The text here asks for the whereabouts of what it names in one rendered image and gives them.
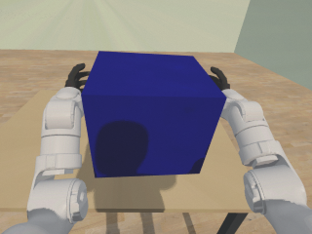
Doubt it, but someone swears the right robot upper arm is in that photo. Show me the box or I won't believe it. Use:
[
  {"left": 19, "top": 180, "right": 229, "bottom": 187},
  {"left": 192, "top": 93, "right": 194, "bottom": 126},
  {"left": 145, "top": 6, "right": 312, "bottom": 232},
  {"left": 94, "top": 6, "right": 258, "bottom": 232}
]
[{"left": 243, "top": 165, "right": 312, "bottom": 234}]

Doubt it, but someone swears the table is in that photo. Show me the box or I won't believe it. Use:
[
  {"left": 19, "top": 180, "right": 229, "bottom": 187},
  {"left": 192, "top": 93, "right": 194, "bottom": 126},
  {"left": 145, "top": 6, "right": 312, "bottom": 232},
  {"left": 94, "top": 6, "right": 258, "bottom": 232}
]
[{"left": 0, "top": 90, "right": 254, "bottom": 234}]

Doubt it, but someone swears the robot right hand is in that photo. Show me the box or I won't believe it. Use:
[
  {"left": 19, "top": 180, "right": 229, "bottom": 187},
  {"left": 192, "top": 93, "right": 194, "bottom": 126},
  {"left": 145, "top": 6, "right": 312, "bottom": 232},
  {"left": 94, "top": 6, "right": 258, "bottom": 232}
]
[{"left": 209, "top": 66, "right": 230, "bottom": 91}]

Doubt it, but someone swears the robot left hand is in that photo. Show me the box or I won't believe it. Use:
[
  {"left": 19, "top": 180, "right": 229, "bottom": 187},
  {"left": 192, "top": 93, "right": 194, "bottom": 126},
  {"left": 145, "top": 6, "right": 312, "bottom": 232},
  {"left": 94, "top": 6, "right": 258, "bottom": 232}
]
[{"left": 64, "top": 63, "right": 91, "bottom": 94}]

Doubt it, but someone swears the robot left forearm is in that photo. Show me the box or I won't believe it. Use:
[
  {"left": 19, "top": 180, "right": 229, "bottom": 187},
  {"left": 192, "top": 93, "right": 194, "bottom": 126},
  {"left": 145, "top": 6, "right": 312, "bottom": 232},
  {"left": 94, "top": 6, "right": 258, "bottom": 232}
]
[{"left": 26, "top": 87, "right": 84, "bottom": 219}]

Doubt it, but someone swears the left robot upper arm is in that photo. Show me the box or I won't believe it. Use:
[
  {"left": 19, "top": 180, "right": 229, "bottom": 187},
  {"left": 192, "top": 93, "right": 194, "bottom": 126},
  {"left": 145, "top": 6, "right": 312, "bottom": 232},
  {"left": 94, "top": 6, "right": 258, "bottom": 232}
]
[{"left": 1, "top": 177, "right": 89, "bottom": 234}]

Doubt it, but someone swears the robot right forearm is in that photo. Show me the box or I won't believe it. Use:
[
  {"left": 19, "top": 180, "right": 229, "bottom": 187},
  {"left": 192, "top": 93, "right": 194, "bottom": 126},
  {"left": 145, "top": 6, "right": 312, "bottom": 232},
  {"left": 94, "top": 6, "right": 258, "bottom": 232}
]
[{"left": 220, "top": 89, "right": 307, "bottom": 204}]

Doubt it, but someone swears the carton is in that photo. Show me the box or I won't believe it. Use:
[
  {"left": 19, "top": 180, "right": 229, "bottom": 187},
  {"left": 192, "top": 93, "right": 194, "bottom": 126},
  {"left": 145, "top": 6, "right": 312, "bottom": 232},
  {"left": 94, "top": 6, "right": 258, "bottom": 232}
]
[{"left": 81, "top": 51, "right": 227, "bottom": 178}]

